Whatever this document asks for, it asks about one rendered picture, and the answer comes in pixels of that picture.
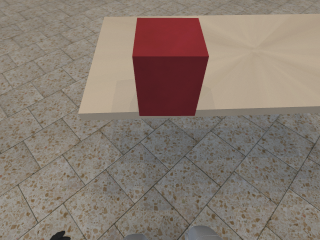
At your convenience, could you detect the robot right thigh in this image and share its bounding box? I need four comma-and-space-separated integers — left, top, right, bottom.
184, 225, 223, 240

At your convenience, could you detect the left robot hand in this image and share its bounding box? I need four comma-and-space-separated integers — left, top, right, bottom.
50, 230, 71, 240

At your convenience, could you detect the table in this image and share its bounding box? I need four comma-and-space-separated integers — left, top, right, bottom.
78, 14, 320, 121

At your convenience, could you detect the carton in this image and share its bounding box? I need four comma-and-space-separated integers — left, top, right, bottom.
132, 18, 209, 116

